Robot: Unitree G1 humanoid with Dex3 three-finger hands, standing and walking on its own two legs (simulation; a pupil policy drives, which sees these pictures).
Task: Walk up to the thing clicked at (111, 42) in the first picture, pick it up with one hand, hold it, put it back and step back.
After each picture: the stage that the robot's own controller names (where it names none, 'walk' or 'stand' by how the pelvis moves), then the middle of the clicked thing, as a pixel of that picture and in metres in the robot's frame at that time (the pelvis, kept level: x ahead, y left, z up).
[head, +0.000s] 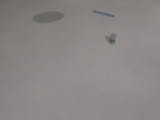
stand; (112, 39) +1.37 -0.32 -0.72
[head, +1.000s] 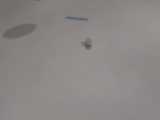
walk; (88, 44) +1.29 +0.06 -0.70
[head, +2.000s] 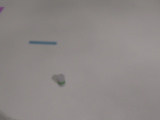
walk; (61, 80) +0.79 +0.25 -0.71
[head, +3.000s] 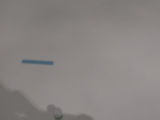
walk; (57, 114) +0.47 +0.21 -0.70
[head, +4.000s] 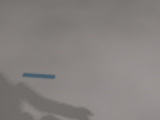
stand; out of the picture +0.36 +0.20 -0.72
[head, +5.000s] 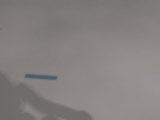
stand; out of the picture +0.36 +0.20 -0.73
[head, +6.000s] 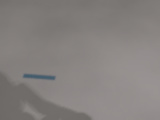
stand; out of the picture +0.36 +0.21 -0.73
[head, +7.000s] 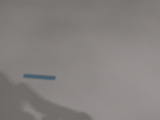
stand; out of the picture +0.36 +0.21 -0.73
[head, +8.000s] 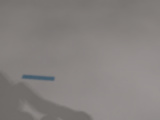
go down; out of the picture +0.35 +0.21 -0.73
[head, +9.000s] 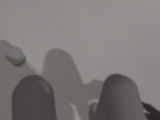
go down; (16, 57) +0.43 +0.26 -0.31
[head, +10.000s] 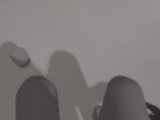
approach; (21, 58) +0.43 +0.26 -0.30
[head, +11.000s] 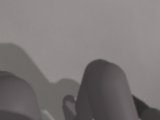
close in; out of the picture +0.40 +0.30 -0.22
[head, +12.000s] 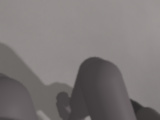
close; out of the picture +0.40 +0.31 -0.22
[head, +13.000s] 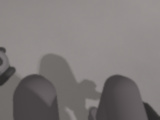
lift; out of the picture +0.34 +0.29 -0.09
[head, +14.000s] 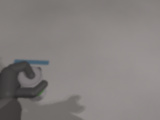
hold; (33, 84) +0.33 +0.18 +0.03
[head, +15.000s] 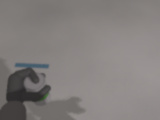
hold; (38, 90) +0.32 +0.17 -0.01
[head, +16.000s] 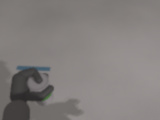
crouch; (41, 90) +0.33 +0.17 -0.01
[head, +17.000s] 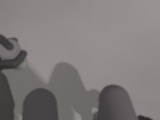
crouch; (13, 55) +0.42 +0.23 -0.10
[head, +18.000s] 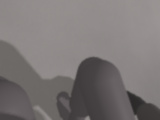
lower; out of the picture +0.40 +0.32 -0.22
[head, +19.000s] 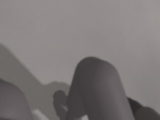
lower; out of the picture +0.41 +0.33 -0.22
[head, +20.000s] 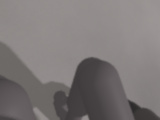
lower; out of the picture +0.41 +0.32 -0.23
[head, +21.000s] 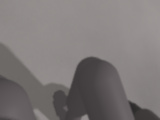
lower; out of the picture +0.41 +0.32 -0.22
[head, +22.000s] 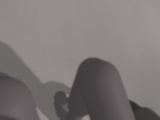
loosen; out of the picture +0.40 +0.31 -0.23
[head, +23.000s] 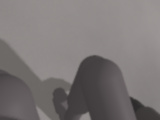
rise; out of the picture +0.40 +0.30 -0.23
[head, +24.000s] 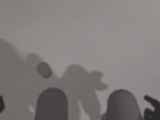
walk; (45, 70) +0.44 +0.23 -0.42
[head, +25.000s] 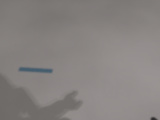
stand; out of the picture +0.37 +0.19 -0.66
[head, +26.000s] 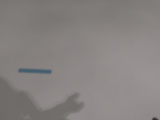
stand; out of the picture +0.38 +0.21 -0.67
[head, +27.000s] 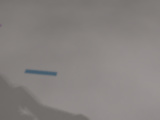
stand; out of the picture +0.39 +0.19 -0.71
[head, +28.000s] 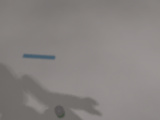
walk; (60, 112) +0.43 +0.20 -0.69
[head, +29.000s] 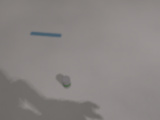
walk; (66, 82) +0.62 +0.16 -0.69
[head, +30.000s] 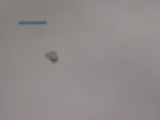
walk; (54, 57) +0.93 +0.30 -0.69
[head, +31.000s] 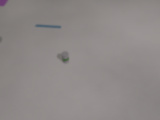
stand; (65, 57) +1.04 +0.21 -0.71
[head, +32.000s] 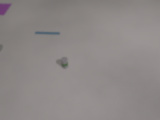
stand; (64, 62) +1.05 +0.22 -0.73
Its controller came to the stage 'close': yes
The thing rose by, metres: 0.70
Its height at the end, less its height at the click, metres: +0.00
